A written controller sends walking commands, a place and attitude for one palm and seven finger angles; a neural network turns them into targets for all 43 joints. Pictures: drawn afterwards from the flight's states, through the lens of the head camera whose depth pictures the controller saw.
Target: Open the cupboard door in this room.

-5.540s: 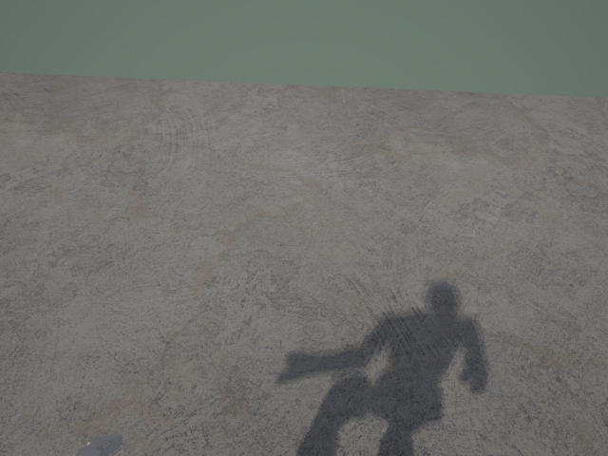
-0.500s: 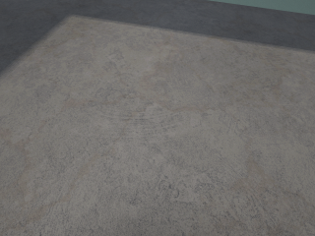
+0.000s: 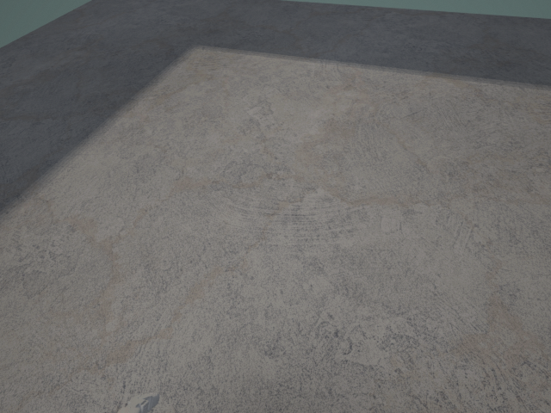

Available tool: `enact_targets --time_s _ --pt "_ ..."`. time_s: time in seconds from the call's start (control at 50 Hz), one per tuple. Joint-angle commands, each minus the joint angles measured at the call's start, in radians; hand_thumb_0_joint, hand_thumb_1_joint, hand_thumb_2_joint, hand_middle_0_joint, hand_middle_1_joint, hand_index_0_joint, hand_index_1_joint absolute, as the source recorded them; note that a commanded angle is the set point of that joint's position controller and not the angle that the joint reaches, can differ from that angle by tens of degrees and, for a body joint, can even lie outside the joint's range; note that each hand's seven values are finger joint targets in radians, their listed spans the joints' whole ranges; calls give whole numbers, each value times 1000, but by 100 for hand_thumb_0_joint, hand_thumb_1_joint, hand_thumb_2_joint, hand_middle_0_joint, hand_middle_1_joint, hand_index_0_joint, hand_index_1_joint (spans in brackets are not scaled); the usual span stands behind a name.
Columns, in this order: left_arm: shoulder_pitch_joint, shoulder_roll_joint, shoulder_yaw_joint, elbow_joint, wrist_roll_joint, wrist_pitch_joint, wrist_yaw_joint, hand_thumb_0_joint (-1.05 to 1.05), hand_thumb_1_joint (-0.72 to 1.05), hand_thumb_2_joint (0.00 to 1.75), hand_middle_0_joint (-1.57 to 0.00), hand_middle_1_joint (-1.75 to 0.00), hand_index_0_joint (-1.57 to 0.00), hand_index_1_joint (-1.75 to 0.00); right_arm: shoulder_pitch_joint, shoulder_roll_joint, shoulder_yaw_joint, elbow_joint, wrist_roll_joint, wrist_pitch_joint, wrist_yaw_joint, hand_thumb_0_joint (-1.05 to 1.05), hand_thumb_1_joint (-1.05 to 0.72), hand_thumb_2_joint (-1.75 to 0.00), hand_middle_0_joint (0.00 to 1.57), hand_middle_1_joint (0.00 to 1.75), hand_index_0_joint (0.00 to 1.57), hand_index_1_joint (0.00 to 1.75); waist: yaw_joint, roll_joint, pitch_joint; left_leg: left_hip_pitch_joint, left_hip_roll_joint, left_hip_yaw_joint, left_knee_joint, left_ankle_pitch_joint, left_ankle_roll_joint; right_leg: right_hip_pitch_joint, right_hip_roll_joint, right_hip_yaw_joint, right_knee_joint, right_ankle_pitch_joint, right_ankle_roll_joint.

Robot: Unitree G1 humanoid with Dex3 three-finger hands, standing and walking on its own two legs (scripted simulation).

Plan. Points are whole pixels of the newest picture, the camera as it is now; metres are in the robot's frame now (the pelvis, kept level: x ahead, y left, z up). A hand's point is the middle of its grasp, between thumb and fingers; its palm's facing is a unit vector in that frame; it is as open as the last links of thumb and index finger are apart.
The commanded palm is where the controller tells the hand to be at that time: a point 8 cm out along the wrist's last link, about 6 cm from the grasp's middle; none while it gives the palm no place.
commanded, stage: turn or walk to find it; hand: left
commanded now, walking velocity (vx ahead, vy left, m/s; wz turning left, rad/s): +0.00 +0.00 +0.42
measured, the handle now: out of the picture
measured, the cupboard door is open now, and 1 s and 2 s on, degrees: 0 0 0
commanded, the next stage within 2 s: none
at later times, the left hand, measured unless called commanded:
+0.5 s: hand out of the picture -0.05 +0.26 -0.18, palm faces +0.27 -0.93 -0.24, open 7.4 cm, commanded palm none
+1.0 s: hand out of the picture -0.03 +0.22 -0.13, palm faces +0.43 -0.86 -0.29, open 7.4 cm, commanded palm none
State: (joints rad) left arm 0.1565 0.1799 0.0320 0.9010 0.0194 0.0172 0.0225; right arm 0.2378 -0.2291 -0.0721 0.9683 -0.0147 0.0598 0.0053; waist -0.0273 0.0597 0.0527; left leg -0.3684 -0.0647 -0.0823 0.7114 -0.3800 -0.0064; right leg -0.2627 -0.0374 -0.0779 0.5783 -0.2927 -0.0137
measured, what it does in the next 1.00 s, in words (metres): steps on the spot, turning left: left foot, then right foot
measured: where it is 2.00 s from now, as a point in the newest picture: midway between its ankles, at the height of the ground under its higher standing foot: outside the picture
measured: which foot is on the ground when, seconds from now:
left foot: up 0.00-0.38, down 0.40-0.88, up 0.90-1.00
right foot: down 0.00-0.40, up 0.42-0.86, down 0.88-1.00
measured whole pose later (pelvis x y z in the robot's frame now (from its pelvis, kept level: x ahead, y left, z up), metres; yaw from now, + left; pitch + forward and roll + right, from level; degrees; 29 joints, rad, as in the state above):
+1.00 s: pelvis -0.05 +0.00 +0.01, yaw +26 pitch -2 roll +2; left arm 0.17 0.16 0.03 0.90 0.02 0.02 0.03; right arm 0.26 -0.25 -0.09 0.99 -0.02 0.08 0.01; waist -0.03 0.05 0.05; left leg -0.45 -0.06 -0.06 1.02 -0.43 -0.02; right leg -0.24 -0.06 -0.10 0.54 -0.27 -0.03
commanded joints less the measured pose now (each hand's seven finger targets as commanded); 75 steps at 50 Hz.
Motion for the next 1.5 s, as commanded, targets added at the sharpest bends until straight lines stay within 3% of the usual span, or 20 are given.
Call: enact_targets --time_s 0.0,0.06,0.26,0.34,0.38,0.4,0.44,0.5,0.68,0.82,0.84,0.86,0.88,0.94,1.0,1.24,1.32,1.36,1.38,1.48 --pt "-6 205 59 -76 -3 -15 16 0 90 90 -20 -30 -20 -30 -11 -109 -43 -63 -12 3 6 0 -90 -90 20 30 20 30 16 -242 22 -177 57 -14 479 -52 -20 -44 -331 285 -391 -114 -94" --pt "-25 156 42 -79 -3 -27 13 0 90 90 -20 -30 -20 -30 53 -79 -36 -28 -12 3 14 0 -90 -90 20 30 20 30 -11 -207 12 -183 77 33 521 54 -48 18 -248 102 -325 87 -64" --pt "126 224 67 -6 16 -19 13 0 90 90 -20 -30 -20 -30 -79 -47 -8 -62 3 -16 9 0 -90 -90 20 30 20 30 82 -254 -61 -69 106 139 79 -101 -60 181 -333 59 -208 354 -133" --pt "96 219 70 10 0 -9 7 0 90 90 -20 -30 -20 -30 39 -72 -6 -30 7 -40 4 0 -90 -90 20 30 20 30 15 -175 -139 190 93 158 -300 182 -38 115 -286 -47 1 409 -34" --pt "83 108 41 -47 -10 7 0 0 90 90 -20 -30 -20 -30 103 -236 -43 -29 -4 -52 -7 0 -90 -90 20 30 20 30 -21 281 -128 383 452 -280 -394 693 118 -308 -86 -94 348 -323 98" --pt "25 128 38 -52 -3 19 4 0 90 90 -20 -30 -20 -30 125 -252 -44 -18 -7 -41 -11 0 -90 -90 20 30 20 30 -46 178 -121 296 491 -242 -377 688 189 -262 -88 -4 461 -346 80" --pt "-1 125 48 -30 1 26 0 0 90 90 -20 -30 -20 -30 39 -188 -29 -31 -10 -47 -26 0 -90 -90 20 30 20 30 -16 185 -62 220 387 -179 -398 518 164 -293 -100 42 528 -225 78" --pt "30 129 48 0 -3 18 -12 0 90 90 -20 -30 -20 -30 -20 -156 -9 -49 -7 -56 -31 0 -90 -90 20 30 20 30 13 102 -37 237 310 -109 -377 634 147 -283 -78 47 532 -125 91" --pt "-33 115 39 -36 -10 15 0 0 90 90 -20 -30 -20 -30 37 -166 -25 -48 -10 -50 -27 0 -90 -90 20 30 20 30 -17 63 -70 300 311 -205 -358 649 186 -231 -39 62 333 -163 103" --pt "78 124 42 -23 -16 -4 7 0 90 90 -20 -30 -20 -30 -27 -159 -31 -75 -6 -38 -17 0 -90 -90 20 30 20 30 48 58 -97 85 229 -238 -277 492 126 104 0 36 -99 52 76" --pt "117 160 50 -17 -9 -15 10 0 90 90 -20 -30 -20 -30 -28 -131 -30 -78 1 -39 -12 0 -90 -90 20 30 20 30 65 -36 -116 -5 174 -191 -204 350 74 227 -63 91 -224 127 64" --pt "134 250 68 -17 7 -25 19 0 90 90 -20 -30 -20 -30 -7 -59 -17 -93 9 -40 -7 0 -90 -90 20 30 20 30 68 -305 -119 -193 34 -35 -3 23 -1 338 -310 338 -290 157 -17" --pt "136 284 67 -32 4 -21 17 0 90 90 -20 -30 -20 -30 -40 -85 -28 -114 0 -32 -10 0 -90 -90 20 30 20 30 85 -348 -87 -203 1 11 208 -208 -21 194 -455 437 -317 234 -122" --pt "-23 199 55 -72 -3 -15 19 0 90 90 -20 -30 -20 -30 -1 -105 -42 -58 -10 1 6 0 -90 -90 20 30 20 30 9 -221 29 -169 65 -14 481 -61 -20 -38 -329 281 -370 -49 -102" --pt "-15 157 39 -68 -5 -28 13 0 90 90 -20 -30 -20 -30 61 -79 -35 -23 -12 6 13 0 -90 -90 20 30 20 30 -5 -203 4 -176 73 28 527 53 -50 28 -244 111 -326 83 -67" --pt "127 225 65 6 15 -17 12 0 90 90 -20 -30 -20 -30 -73 -55 -6 -55 5 -14 9 0 -90 -90 20 30 20 30 81 -258 -56 -47 105 137 73 -108 -55 159 -336 71 -237 263 -134" --pt "94 222 67 15 1 -5 7 0 90 90 -20 -30 -20 -30 51 -73 -5 -23 7 -36 2 0 -90 -90 20 30 20 30 6 -178 -122 223 93 160 -278 160 -31 42 -296 -39 -52 258 -38" --pt "78 108 42 -39 -9 12 -1 0 90 90 -20 -30 -20 -30 89 -232 -39 -31 -4 -46 -6 0 -90 -90 20 30 20 30 -23 304 -82 333 445 -293 -442 460 104 -335 -89 -100 330 -310 92" --pt "28 131 40 -44 -1 25 2 0 90 90 -20 -30 -20 -30 96 -250 -41 -24 -7 -36 -10 0 -90 -90 20 30 20 30 -40 195 -71 237 489 -268 -439 456 168 -293 -94 -4 439 -313 75" --pt "62 137 52 19 2 21 -15 0 90 90 -20 -30 -20 -30 -47 -156 -8 -56 -3 -55 -30 0 -90 -90 20 30 20 30 28 90 -31 236 294 -97 -411 507 124 -314 -75 48 557 -74 91"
